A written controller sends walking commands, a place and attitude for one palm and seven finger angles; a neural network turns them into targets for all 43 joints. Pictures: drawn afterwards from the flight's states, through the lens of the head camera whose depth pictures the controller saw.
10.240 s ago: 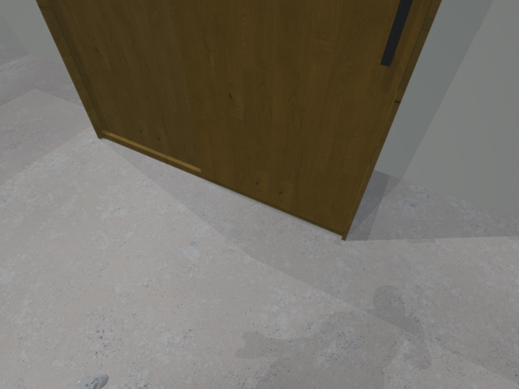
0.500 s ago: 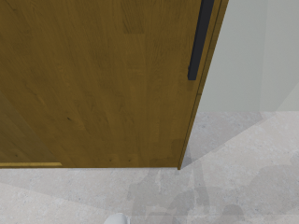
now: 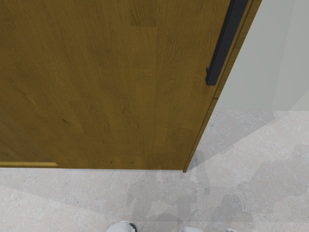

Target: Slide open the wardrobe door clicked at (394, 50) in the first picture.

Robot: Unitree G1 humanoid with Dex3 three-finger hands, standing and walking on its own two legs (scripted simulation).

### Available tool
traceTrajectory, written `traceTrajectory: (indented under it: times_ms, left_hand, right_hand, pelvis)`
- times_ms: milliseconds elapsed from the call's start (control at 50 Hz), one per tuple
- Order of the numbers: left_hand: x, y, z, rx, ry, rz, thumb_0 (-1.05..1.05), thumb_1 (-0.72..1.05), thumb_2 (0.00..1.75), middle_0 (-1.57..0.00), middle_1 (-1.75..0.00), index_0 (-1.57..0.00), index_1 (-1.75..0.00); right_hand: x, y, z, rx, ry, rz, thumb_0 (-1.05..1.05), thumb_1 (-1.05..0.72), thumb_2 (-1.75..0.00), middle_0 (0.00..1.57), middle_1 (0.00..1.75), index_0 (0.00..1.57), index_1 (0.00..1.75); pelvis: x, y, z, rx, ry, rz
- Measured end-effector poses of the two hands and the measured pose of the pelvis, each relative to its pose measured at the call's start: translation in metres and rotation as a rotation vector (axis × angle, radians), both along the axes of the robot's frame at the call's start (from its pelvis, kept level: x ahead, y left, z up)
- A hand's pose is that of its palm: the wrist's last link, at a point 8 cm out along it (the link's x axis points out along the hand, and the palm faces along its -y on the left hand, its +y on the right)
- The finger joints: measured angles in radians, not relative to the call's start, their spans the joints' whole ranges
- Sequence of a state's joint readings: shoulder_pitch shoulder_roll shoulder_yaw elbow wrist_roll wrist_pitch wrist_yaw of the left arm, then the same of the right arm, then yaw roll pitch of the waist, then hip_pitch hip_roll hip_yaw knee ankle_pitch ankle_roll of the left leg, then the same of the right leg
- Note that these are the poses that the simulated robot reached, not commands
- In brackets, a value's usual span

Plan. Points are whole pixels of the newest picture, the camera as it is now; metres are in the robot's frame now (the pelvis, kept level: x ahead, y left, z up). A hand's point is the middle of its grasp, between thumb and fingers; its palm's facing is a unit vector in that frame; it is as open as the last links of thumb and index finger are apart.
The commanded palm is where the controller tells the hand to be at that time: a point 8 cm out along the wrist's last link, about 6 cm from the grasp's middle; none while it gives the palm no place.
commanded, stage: come to a stop and stand still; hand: right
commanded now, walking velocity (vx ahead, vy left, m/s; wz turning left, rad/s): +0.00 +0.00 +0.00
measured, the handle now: (222, 38) +0.52 -0.12 +0.23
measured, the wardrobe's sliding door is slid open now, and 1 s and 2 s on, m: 0.00 0.00 0.00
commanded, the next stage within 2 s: look again from close up in 1.42 s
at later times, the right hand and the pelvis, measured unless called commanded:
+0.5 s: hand out of the picture -0.02 -0.25 -0.15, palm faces +0.02 +0.97 -0.24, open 7.4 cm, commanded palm none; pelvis -0.03 -0.07 +0.01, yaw +1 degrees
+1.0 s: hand out of the picture +0.02 -0.23 -0.16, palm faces +0.01 +0.98 -0.22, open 7.3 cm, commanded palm none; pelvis +0.01 -0.05 +0.01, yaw +0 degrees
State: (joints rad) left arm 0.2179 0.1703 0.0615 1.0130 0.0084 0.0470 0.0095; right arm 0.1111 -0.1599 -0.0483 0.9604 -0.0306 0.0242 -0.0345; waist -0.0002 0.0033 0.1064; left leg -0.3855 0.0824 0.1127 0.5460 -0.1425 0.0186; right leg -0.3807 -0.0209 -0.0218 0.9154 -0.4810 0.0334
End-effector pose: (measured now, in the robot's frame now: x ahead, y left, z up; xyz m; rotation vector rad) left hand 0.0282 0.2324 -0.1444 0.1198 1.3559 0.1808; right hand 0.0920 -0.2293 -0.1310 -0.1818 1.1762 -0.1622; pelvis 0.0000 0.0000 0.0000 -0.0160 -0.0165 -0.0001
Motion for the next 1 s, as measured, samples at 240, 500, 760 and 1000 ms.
traceTrajectory:
  times_ms: [240, 500, 760, 1000]
  left_hand:
    - [0.036, -0.04, 0.008, 0.004, -0.289, -0.058, 0.0, 0.91, 0.9, -0.2, -0.3, -0.2, -0.3]
    - [-0.03, -0.065, 0.004, -0.02, -0.125, -0.039, 0.0, 0.92, 0.9, -0.2, -0.3, -0.2, -0.3]
    - [-0.069, -0.072, 0.002, -0.034, 0.035, -0.011, 0.0, 0.91, 0.9, -0.2, -0.3, -0.2, -0.3]
    - [-0.023, -0.068, 0.004, -0.045, -0.012, -0.032, 0.0, 0.91, 0.9, -0.2, -0.3, -0.2, -0.3]
  right_hand:
    - [-0.07, -0.07, 0.005, -0.072, 0.032, -0.029, 0.0, -0.91, -0.9, 0.2, 0.3, 0.2, 0.3]
    - [-0.115, -0.067, 0.01, -0.014, 0.128, -0.023, 0.01, -0.9, -0.9, 0.2, 0.3, 0.2, 0.3]
    - [-0.102, -0.058, 0.007, 0.009, 0.156, -0.013, 0.01, -0.91, -0.9, 0.2, 0.3, 0.2, 0.3]
    - [-0.079, -0.046, 0.007, 0.008, 0.163, -0.017, 0.01, -0.92, -0.9, 0.2, 0.3, 0.2, 0.3]
  pelvis:
    - [-0.015, -0.042, -0.008, -0.013, -0.039, 0.032]
    - [-0.028, -0.066, 0.006, 0.001, -0.018, 0.017]
    - [-0.016, -0.064, 0.009, -0.005, -0.008, 0.006]
    - [0.006, -0.052, 0.012, 0.001, 0.0, 0.002]
